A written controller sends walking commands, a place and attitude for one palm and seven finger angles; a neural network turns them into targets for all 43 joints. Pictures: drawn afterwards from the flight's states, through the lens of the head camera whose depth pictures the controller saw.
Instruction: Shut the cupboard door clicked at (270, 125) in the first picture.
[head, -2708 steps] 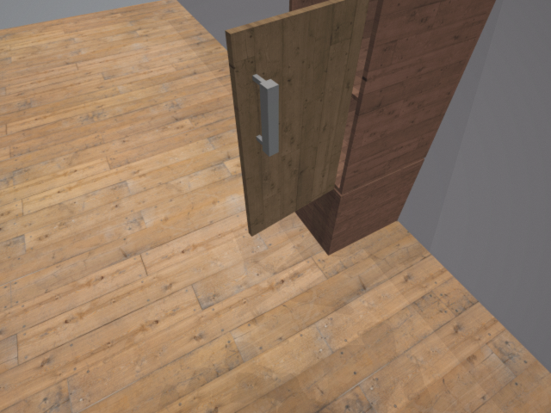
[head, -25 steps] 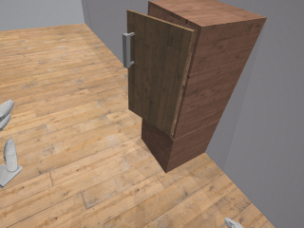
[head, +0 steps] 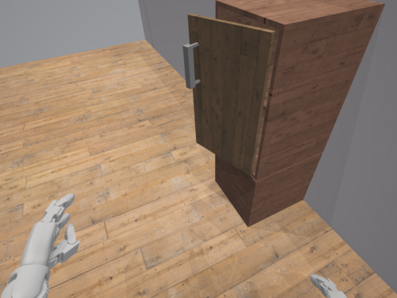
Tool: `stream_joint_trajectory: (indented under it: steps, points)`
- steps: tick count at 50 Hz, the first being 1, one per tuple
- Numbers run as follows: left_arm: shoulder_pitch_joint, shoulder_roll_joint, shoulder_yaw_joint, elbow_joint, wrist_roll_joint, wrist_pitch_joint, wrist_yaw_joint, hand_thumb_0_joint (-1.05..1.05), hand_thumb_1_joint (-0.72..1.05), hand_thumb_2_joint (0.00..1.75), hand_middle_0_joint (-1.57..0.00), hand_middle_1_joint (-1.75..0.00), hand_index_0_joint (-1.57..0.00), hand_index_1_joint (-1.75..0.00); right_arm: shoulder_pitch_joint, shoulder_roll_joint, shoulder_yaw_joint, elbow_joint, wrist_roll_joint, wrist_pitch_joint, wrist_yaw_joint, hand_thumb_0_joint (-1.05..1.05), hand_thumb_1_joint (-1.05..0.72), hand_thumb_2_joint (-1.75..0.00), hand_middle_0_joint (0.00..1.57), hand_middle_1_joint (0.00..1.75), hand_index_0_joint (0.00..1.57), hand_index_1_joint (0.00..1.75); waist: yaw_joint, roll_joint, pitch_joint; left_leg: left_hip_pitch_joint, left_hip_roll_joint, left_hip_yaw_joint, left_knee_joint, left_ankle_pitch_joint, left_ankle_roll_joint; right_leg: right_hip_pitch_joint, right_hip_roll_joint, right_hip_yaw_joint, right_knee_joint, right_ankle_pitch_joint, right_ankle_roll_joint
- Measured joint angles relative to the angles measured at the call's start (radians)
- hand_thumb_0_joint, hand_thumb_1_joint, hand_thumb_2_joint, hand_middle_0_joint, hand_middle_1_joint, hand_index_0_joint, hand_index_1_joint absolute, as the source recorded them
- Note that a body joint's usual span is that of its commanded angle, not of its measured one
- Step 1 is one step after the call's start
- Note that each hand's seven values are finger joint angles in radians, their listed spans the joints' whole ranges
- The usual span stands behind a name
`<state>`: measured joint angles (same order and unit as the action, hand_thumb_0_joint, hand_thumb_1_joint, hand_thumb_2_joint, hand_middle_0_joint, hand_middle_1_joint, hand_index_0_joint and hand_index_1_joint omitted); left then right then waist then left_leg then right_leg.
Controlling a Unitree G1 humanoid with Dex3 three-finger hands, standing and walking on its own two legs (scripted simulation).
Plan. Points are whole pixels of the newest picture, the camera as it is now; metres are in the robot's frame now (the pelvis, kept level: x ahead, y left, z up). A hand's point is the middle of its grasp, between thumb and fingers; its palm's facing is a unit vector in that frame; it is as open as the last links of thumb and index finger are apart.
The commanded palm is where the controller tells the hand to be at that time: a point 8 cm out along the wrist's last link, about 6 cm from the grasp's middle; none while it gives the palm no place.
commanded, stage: let the arm hang, fingers relaxed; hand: left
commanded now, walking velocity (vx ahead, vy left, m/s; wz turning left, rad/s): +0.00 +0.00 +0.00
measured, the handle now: (193, 65) +0.89 +0.09 +0.10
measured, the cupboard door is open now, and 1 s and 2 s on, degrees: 20 20 20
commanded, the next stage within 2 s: look to check the result in 0.98 s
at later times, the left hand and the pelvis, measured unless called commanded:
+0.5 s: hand out of the picture -0.08 +0.18 -0.15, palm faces +0.05 -0.98 -0.21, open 7.3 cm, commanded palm none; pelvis +0.01 +0.00 +0.02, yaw +0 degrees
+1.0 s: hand out of the picture +0.01 +0.15 -0.16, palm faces +0.04 -0.99 -0.15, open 7.4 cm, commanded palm none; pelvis +0.03 +0.00 +0.02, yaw +0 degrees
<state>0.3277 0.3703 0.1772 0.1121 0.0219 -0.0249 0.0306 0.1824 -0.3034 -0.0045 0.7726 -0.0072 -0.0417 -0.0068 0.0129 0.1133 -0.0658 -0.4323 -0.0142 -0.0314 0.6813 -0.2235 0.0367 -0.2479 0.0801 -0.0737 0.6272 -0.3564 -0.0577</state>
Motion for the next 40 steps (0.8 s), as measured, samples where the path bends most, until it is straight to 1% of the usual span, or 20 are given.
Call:
stream_joint_trajectory:
  steps: [2,4,6,8,9,10,13,15,17,21,25,29,32,35,40]
  points:
    - [-0.053,-0.047,-0.057,0.219,0.006,0.061,-0.014,0.01,0.90,0.90,-0.20,-0.30,-0.20,-0.30,-0.003,-0.012,-0.006,0.029,-0.006,0.033,-0.003,0.01,-0.90,-0.90,0.20,0.30,0.21,0.30,-0.018,-0.010,0.018,-0.006,-0.010,-0.003,0.031,-0.010,0.003,-0.008,-0.010,-0.008,0.043,-0.026,-0.002]
    - [-0.071,-0.092,-0.105,0.396,0.008,0.096,-0.020,0.01,0.91,0.90,-0.20,-0.30,-0.20,-0.30,0.010,-0.005,-0.008,0.047,-0.014,0.057,-0.006,0.01,-0.90,-0.90,0.20,0.30,0.21,0.30,-0.039,-0.040,0.045,-0.001,-0.016,-0.005,0.047,-0.019,0.001,-0.004,-0.016,-0.012,0.067,-0.042,-0.006]
    - [-0.068,-0.136,-0.145,0.541,0.007,0.114,-0.024,0.01,0.91,0.90,-0.20,-0.30,-0.19,-0.30,0.034,0.015,-0.005,0.070,-0.020,0.073,-0.008,0.01,-0.91,-0.90,0.20,0.30,0.21,0.30,-0.055,-0.080,0.071,0.011,-0.017,-0.004,0.046,-0.023,0.001,0.006,-0.017,-0.011,0.069,-0.047,-0.007]
    - [-0.056,-0.178,-0.179,0.664,0.003,0.119,-0.029,0.01,0.91,0.90,-0.20,-0.29,-0.19,-0.30,0.066,0.039,0.002,0.104,-0.023,0.080,-0.009,0.01,-0.91,-0.90,0.20,0.30,0.20,0.30,-0.063,-0.119,0.091,0.024,-0.015,-0.003,0.024,-0.016,-0.001,0.018,-0.016,-0.008,0.047,-0.037,-0.006]
    - [-0.050,-0.195,-0.178,0.716,-0.001,0.115,-0.022,0.01,0.92,0.90,-0.20,-0.30,-0.20,-0.30,0.085,0.053,0.007,0.124,-0.023,0.080,-0.011,0.01,-0.91,-0.90,0.20,0.30,0.20,0.30,-0.063,-0.134,0.098,0.030,-0.013,-0.005,0.005,-0.008,-0.002,0.025,-0.013,-0.009,0.024,-0.025,-0.005]
    - [-0.047,-0.195,-0.163,0.758,-0.004,0.108,-0.010,0.01,0.96,0.90,-0.21,-0.30,-0.20,-0.30,0.107,0.069,0.013,0.146,-0.022,0.079,-0.014,0.01,-0.91,-0.90,0.20,0.30,0.20,0.30,-0.059,-0.147,0.104,0.035,-0.011,-0.010,-0.019,0.004,-0.003,0.033,-0.010,-0.012,-0.005,-0.009,-0.006]
    - [-0.019,-0.181,-0.155,0.854,-0.010,0.082,-0.019,0.00,1.00,0.90,-0.21,-0.30,-0.21,-0.30,0.163,0.109,0.025,0.217,-0.019,0.081,-0.020,0.01,-0.91,-0.90,0.20,0.30,0.20,0.30,-0.035,-0.163,0.111,0.058,-0.010,-0.018,-0.104,0.047,-0.008,0.060,-0.007,-0.016,-0.098,0.038,-0.008]
    - [0.009,-0.176,-0.155,0.902,-0.013,0.067,-0.022,0.00,0.99,0.90,-0.21,-0.30,-0.20,-0.30,0.187,0.128,0.028,0.256,-0.014,0.082,-0.024,0.01,-0.91,-0.90,0.20,0.30,0.20,0.30,-0.021,-0.156,0.113,0.076,-0.013,-0.020,-0.153,0.072,-0.007,0.079,-0.008,-0.015,-0.150,0.063,-0.008]
    - [0.039,-0.176,-0.158,0.948,-0.014,0.055,-0.021,0.00,0.98,0.90,-0.21,-0.30,-0.20,-0.30,0.200,0.141,0.028,0.287,-0.009,0.080,-0.026,0.01,-0.91,-0.90,0.20,0.30,0.20,0.30,-0.014,-0.142,0.113,0.094,-0.014,-0.018,-0.188,0.087,-0.006,0.097,-0.010,-0.012,-0.188,0.081,-0.006]
    - [0.086,-0.182,-0.163,1.022,-0.016,0.047,-0.013,0.01,0.95,0.90,-0.21,-0.30,-0.20,-0.30,0.193,0.162,0.025,0.322,-0.002,0.076,-0.031,0.01,-0.91,-0.90,0.20,0.30,0.20,0.30,-0.013,-0.112,0.113,0.125,-0.016,-0.009,-0.222,0.098,-0.003,0.126,-0.013,-0.001,-0.225,0.096,-0.002]
    - [0.106,-0.195,-0.168,1.061,-0.016,0.046,-0.005,0.01,0.93,0.90,-0.20,-0.30,-0.20,-0.30,0.170,0.178,0.024,0.334,0.000,0.072,-0.033,0.01,-0.91,-0.90,0.20,0.30,0.20,0.30,-0.016,-0.091,0.104,0.142,-0.017,0.001,-0.235,0.099,0.001,0.138,-0.016,0.009,-0.232,0.097,0.002]
    - [0.104,-0.214,-0.173,1.069,-0.015,0.040,0.000,0.01,0.92,0.90,-0.20,-0.30,-0.20,-0.30,0.145,0.189,0.024,0.339,0.000,0.067,-0.034,0.01,-0.91,-0.90,0.20,0.30,0.21,0.30,-0.014,-0.083,0.087,0.153,-0.021,0.010,-0.241,0.096,0.004,0.142,-0.022,0.018,-0.225,0.090,0.005]
    - [0.088,-0.232,-0.176,1.062,-0.014,0.035,0.002,0.01,0.91,0.90,-0.20,-0.30,-0.20,-0.30,0.136,0.185,0.025,0.352,-0.005,0.069,-0.040,0.02,-0.92,-0.90,0.20,0.30,0.21,0.30,-0.011,-0.084,0.074,0.162,-0.027,0.014,-0.247,0.095,0.007,0.145,-0.029,0.021,-0.218,0.083,0.008]
    - [0.068,-0.249,-0.179,1.050,-0.013,0.029,0.002,0.01,0.91,0.90,-0.20,-0.30,-0.20,-0.30,0.133,0.179,0.022,0.355,-0.003,0.064,-0.038,0.02,-0.92,-0.90,0.20,0.30,0.21,0.30,-0.009,-0.089,0.066,0.169,-0.031,0.019,-0.255,0.096,0.009,0.144,-0.034,0.025,-0.212,0.077,0.009]
    - [0.034,-0.267,-0.181,1.034,-0.013,0.021,0.001,0.00,0.91,0.90,-0.20,-0.30,-0.20,-0.30,0.132,0.175,0.020,0.354,-0.002,0.054,-0.038,0.01,-0.92,-0.90,0.20,0.30,0.20,0.30,-0.014,-0.104,0.059,0.175,-0.033,0.021,-0.265,0.098,0.007,0.146,-0.035,0.027,-0.214,0.075,0.008]
